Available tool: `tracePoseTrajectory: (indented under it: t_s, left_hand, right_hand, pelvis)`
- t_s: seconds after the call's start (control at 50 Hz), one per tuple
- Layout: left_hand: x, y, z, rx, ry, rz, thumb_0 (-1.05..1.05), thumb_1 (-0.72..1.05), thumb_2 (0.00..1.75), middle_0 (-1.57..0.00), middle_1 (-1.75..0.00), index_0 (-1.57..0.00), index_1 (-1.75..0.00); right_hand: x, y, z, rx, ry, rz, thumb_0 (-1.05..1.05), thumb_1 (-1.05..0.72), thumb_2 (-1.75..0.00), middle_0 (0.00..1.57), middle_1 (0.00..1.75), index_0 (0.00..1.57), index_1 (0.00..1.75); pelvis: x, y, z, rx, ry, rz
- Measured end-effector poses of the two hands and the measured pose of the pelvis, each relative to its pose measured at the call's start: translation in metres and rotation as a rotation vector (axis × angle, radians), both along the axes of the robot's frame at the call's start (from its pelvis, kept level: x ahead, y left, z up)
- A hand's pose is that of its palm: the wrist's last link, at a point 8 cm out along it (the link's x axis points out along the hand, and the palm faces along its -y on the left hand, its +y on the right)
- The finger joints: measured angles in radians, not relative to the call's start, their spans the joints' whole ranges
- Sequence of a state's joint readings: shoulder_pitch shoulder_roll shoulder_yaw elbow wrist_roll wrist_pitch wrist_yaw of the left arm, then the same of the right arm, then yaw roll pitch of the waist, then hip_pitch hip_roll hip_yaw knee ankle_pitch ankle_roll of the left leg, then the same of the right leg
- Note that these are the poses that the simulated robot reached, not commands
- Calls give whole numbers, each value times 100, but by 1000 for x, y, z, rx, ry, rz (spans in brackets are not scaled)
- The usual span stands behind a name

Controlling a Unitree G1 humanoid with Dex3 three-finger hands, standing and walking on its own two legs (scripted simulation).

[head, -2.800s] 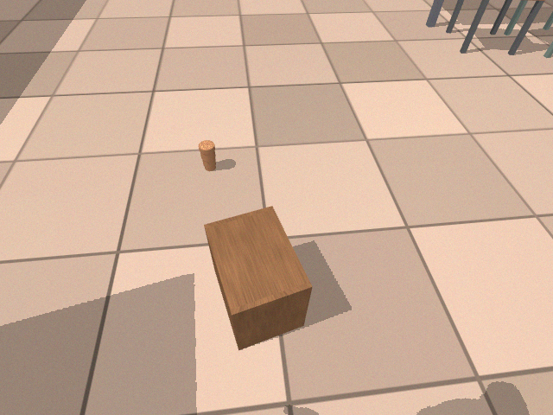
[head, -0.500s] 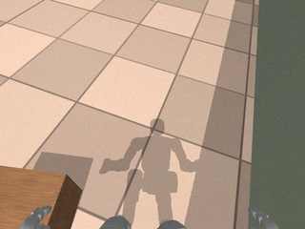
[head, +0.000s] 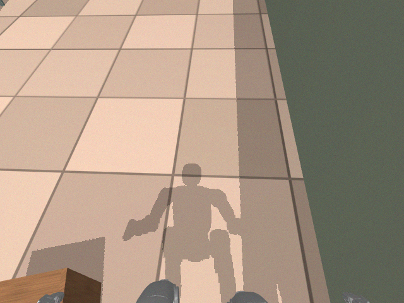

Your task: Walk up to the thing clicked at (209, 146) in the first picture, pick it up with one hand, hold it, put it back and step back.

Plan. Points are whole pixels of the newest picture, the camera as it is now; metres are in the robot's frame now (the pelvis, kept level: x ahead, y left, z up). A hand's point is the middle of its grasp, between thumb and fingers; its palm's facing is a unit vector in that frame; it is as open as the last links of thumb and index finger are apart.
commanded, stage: walk up
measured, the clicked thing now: out of the picture -0.05 +1.44 -0.67
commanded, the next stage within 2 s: stand in 1.50 s
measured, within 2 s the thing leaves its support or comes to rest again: neither
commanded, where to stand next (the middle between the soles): +0.05 +0.03 m, yaw -12 degrees
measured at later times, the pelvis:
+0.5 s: pelvis -0.02 +0.01 +0.02, yaw -8 degrees
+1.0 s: pelvis -0.02 +0.01 +0.02, yaw -12 degrees
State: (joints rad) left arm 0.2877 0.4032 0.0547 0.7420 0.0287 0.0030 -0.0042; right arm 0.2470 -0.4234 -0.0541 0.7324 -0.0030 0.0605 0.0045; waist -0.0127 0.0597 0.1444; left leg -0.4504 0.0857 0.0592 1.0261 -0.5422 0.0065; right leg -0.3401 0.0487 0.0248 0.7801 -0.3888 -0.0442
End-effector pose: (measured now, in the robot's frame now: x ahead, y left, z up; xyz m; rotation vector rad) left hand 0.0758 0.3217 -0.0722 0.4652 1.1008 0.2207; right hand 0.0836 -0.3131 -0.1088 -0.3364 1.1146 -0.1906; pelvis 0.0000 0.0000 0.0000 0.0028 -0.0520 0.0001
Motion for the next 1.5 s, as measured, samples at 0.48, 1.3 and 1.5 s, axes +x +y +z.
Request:
tracePoseTrajectory:
  t_s: [0.48,1.3,1.5]
  left_hand:
    - [18,-10,-25,-123,30,-105,0,90,90,-21,-30,-21,-30]
    - [68,-34,-11,-88,65,-200,0,90,90,-21,-30,-21,-30]
    - [78,-40,-7,-89,74,-222,0,90,90,-21,-30,-21,-30]
  right_hand:
    - [-83,9,39,-77,-2,-112,0,-90,-90,20,30,21,30]
    - [-100,18,16,41,84,-295,0,-90,-90,20,30,20,30]
    - [-94,15,19,43,71,-323,0,-90,-90,20,30,20,30]
  pelvis:
    - [-21,14,15,-16,6,-136]
    - [-13,16,27,3,3,-247]
    - [-10,18,30,4,4,-260]
